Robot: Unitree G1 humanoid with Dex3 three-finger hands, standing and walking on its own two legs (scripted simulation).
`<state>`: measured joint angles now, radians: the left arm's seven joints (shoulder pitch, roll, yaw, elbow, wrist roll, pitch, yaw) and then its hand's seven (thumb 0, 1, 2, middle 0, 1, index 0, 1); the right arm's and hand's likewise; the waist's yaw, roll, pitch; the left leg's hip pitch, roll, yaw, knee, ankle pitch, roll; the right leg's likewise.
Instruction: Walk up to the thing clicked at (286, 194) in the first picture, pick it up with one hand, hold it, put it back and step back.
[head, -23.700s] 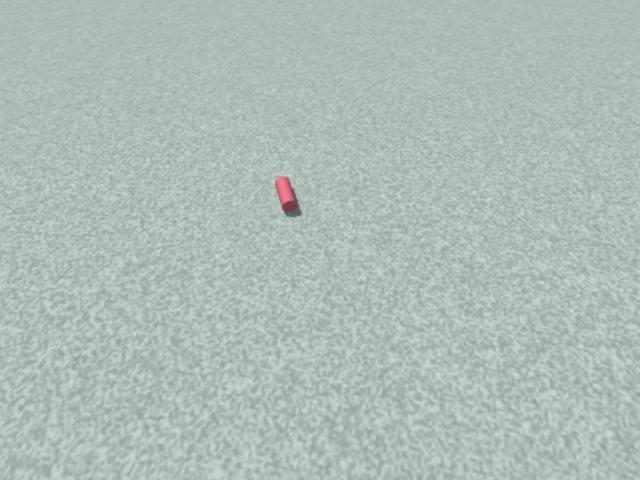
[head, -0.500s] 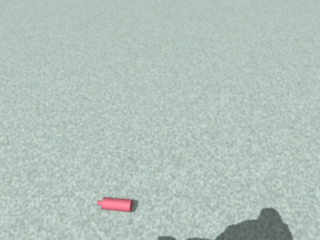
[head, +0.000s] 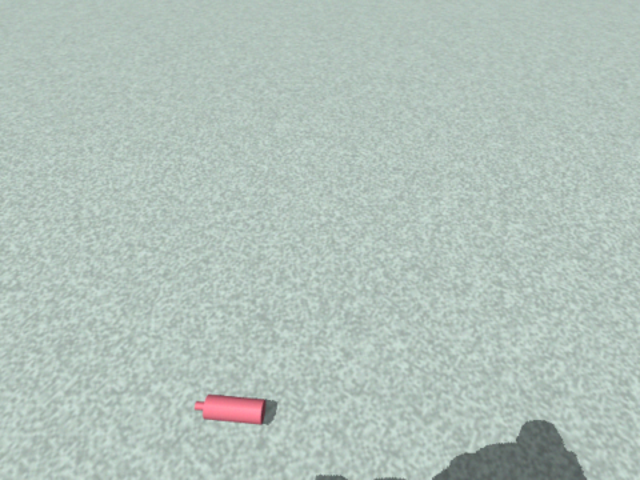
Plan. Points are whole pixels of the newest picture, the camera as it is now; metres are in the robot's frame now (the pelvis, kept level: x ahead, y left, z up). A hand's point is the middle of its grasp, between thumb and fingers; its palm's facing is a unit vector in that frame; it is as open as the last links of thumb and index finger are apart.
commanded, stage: stand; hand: left
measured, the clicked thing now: (229, 408) +0.47 +0.29 -0.75
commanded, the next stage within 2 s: walk up in 0.62 s
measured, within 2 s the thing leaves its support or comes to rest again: neither
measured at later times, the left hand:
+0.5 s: hand out of the picture +0.06 +0.26 -0.16, palm faces -0.03 -0.94 -0.34, open 7.4 cm
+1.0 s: hand out of the picture +0.07 +0.37 -0.16, palm faces +0.00 -0.90 -0.43, open 7.4 cm
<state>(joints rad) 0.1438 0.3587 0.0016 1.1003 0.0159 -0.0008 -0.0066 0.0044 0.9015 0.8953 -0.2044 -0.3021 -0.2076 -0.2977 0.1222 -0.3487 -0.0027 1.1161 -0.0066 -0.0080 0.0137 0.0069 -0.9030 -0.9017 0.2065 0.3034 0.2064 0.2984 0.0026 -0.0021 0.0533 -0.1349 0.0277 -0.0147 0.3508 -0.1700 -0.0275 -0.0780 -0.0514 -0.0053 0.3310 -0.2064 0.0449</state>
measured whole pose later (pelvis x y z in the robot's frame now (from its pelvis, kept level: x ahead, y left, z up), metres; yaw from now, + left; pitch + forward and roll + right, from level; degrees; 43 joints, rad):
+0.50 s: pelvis +0.00 +0.00 +0.00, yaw +0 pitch -2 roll +0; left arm 0.14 0.36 0.00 1.10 0.02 0.00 -0.01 0.00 0.90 0.90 -0.20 -0.30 -0.21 -0.30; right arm 0.12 -0.35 0.00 1.12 -0.01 -0.01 0.01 0.01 -0.90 -0.90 0.21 0.30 0.21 0.30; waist 0.00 0.00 0.05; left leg -0.14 0.02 -0.02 0.35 -0.17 -0.03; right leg -0.08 -0.06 -0.01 0.33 -0.21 0.05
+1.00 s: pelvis +0.04 +0.08 -0.01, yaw +1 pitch -2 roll -1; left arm 0.22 0.43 0.04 1.00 0.01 0.01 0.03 0.01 0.90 0.90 -0.20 -0.30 -0.21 -0.30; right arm 0.20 -0.35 -0.07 0.96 -0.04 0.02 0.05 0.01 -0.90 -0.90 0.21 0.30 0.21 0.30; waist 0.01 -0.01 0.11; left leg -0.22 0.00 0.02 0.51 -0.26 0.02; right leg -0.29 -0.03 0.07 0.85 -0.53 -0.02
